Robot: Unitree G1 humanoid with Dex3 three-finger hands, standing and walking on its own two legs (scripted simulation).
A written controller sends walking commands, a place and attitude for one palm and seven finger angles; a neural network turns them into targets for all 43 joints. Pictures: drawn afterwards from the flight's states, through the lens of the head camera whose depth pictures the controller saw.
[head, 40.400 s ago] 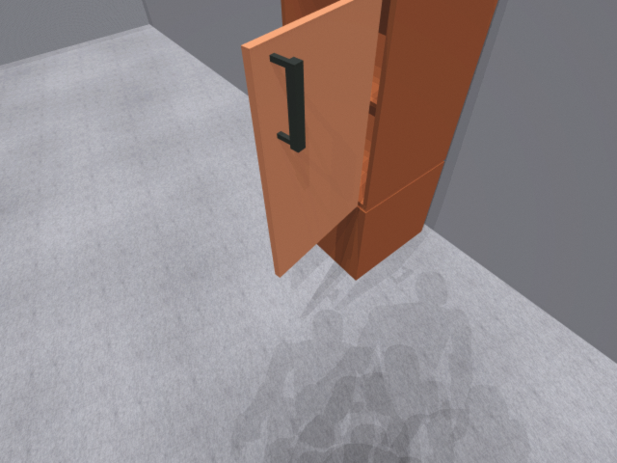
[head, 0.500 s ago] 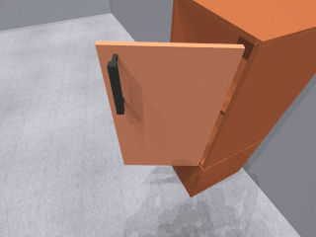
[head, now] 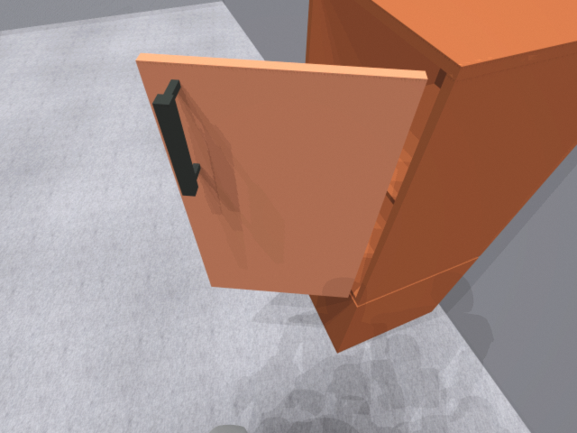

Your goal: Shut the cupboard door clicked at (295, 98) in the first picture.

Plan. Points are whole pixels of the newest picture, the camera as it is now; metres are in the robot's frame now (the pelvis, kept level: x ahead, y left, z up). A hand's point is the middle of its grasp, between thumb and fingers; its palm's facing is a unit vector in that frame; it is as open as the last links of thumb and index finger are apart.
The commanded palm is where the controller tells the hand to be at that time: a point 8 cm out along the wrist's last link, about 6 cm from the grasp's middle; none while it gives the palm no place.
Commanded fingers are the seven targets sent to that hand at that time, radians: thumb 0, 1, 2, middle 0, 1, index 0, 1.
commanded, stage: come to a stop and stand still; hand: left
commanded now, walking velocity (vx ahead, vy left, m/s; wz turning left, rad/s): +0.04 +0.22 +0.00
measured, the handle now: (182, 142) +0.44 +0.19 +0.16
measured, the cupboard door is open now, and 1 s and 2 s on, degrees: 63 63 63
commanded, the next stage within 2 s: none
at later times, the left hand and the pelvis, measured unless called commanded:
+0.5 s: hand out of the picture +0.01 +0.20 -0.17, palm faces +0.03 -0.97 -0.23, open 7.3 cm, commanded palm none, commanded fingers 0.00 0.90 0.90 -0.20 -0.30 -0.20 -0.30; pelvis +0.00 +0.01 +0.01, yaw +0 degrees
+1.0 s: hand out of the picture +0.00 +0.22 -0.17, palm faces -0.02 -0.99 -0.17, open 7.3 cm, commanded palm none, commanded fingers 0.00 0.90 0.90 -0.20 -0.30 -0.20 -0.30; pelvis -0.01 +0.05 +0.01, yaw -2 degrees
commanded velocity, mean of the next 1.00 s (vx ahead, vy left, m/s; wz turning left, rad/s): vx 0.00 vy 0.02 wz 0.00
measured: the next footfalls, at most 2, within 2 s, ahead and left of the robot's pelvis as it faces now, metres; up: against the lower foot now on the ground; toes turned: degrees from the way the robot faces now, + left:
left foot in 0.16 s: +0.04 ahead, +0.08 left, +0.00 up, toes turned +2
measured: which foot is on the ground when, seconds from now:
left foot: up 0.00-0.14, down 0.16-1.00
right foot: down 0.00-1.00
